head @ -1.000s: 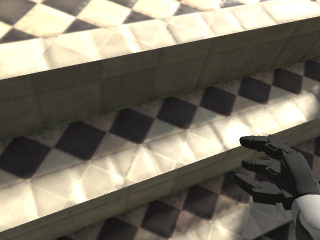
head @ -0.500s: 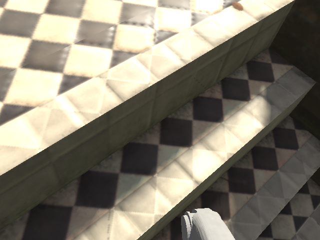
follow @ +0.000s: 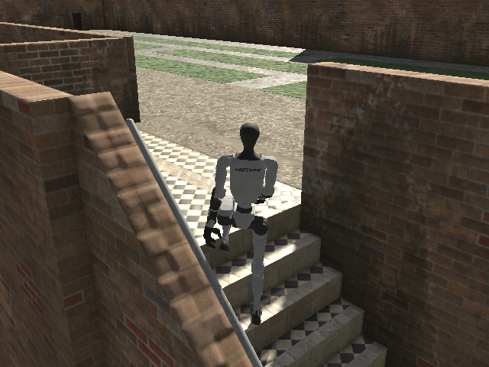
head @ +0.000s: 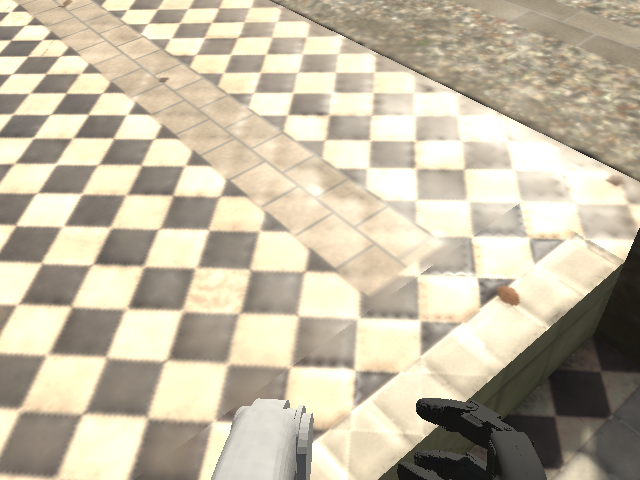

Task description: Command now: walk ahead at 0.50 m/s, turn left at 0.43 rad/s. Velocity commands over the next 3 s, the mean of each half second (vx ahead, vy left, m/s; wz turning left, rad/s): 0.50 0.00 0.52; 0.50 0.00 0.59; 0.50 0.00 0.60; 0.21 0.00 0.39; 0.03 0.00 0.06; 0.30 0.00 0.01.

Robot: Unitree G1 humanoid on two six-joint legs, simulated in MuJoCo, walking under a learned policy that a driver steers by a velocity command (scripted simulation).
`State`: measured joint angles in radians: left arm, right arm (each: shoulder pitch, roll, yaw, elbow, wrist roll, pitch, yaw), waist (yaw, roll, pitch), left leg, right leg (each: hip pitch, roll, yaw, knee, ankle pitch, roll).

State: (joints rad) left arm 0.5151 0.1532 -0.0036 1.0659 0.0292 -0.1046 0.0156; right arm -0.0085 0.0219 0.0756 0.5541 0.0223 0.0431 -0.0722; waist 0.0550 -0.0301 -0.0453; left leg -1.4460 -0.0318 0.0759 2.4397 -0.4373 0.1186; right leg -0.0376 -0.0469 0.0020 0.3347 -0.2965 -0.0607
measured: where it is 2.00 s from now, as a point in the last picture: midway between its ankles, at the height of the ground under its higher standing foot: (170, 384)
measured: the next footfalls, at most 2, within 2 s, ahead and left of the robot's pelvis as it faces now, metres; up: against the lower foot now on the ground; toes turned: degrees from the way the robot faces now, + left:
left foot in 0.18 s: +0.16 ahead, +0.12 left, +0.33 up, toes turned +7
left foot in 0.42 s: +0.15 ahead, +0.12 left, +0.22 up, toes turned +8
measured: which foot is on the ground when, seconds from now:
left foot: up 0.00-0.16, down 0.18-0.32, up 0.34-0.40, down 0.42-0.70, up 0.72-1.00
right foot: down 0.00-0.20, up 0.22-0.66, down 0.68-1.00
